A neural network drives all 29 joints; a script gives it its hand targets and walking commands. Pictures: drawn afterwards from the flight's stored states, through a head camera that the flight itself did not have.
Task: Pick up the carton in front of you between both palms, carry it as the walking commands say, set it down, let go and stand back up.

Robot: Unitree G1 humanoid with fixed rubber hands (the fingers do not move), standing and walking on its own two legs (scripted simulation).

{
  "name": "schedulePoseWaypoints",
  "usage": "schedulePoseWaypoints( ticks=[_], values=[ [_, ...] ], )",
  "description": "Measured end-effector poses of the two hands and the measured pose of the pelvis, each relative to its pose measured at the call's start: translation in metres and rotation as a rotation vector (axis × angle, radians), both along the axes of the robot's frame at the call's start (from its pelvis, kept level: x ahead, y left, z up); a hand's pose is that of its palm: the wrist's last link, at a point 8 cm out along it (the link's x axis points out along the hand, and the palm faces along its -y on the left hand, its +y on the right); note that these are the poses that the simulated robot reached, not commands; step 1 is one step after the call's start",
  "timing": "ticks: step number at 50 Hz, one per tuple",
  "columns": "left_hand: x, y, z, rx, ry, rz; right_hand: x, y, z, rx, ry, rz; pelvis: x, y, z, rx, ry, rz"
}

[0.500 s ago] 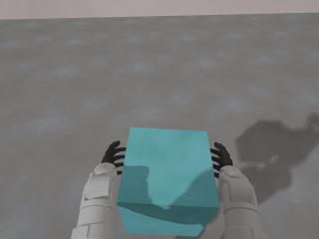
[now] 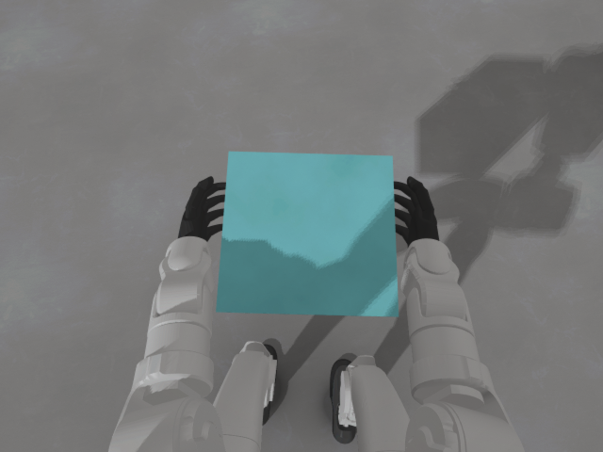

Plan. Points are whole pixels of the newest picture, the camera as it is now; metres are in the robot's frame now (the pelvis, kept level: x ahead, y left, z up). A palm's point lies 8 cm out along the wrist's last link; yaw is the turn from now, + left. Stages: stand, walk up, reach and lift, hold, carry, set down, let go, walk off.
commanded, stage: set down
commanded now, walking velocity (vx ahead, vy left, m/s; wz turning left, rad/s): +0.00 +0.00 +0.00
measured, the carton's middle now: (306, 247) +0.39 +0.03 -0.15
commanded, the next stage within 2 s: none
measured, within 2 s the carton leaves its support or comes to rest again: rests again in 1.76 s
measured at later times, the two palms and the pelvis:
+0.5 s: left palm (204, 233) +0.41 +0.21 -0.22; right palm (376, 232) +0.44 -0.09 -0.21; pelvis +0.00 +0.00 -0.13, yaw -1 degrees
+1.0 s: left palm (206, 242) +0.43 +0.24 -0.37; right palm (344, 233) +0.48 -0.05 -0.37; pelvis -0.04 +0.00 -0.25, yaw -1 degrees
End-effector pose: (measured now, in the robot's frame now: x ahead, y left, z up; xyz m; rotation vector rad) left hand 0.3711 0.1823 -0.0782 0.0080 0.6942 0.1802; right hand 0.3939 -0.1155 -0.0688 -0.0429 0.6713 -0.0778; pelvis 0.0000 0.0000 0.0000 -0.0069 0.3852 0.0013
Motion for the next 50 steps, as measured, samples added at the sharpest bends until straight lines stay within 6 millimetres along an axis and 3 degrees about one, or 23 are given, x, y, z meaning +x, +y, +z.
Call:
schedulePoseWaypoints(
  ticks=[8, 21, 34, 50],
  values=[
    [0.020, 0.009, -0.047, -0.034, -0.051, 0.034, 0.021, 0.009, -0.047, 0.044, -0.047, -0.027, 0.006, 0.002, -0.048, -0.010, 0.201, 0.003],
    [0.036, 0.021, -0.112, -0.025, -0.008, 0.045, 0.040, 0.021, -0.116, 0.046, -0.004, -0.007, 0.004, 0.005, -0.108, -0.009, 0.344, -0.009],
    [0.046, 0.039, -0.199, -0.016, -0.009, 0.063, 0.056, 0.039, -0.206, 0.043, -0.006, 0.026, -0.018, 0.002, -0.178, -0.013, 0.393, -0.011],
    [0.059, 0.063, -0.293, -0.007, 0.027, 0.091, 0.083, 0.064, -0.297, 0.028, 0.028, 0.073, -0.037, -0.004, -0.247, -0.018, 0.388, -0.006]
  ],
)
